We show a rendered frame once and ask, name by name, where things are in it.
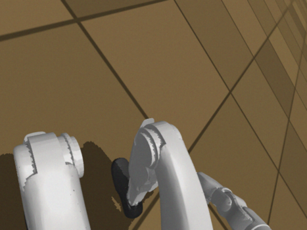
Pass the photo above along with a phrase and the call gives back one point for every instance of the right robot arm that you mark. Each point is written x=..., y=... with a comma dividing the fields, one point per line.
x=236, y=212

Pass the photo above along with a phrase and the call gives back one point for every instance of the right robot foot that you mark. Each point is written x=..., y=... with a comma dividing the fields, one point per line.
x=120, y=176

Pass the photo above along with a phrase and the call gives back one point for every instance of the right robot hand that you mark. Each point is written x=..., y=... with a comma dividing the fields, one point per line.
x=209, y=185

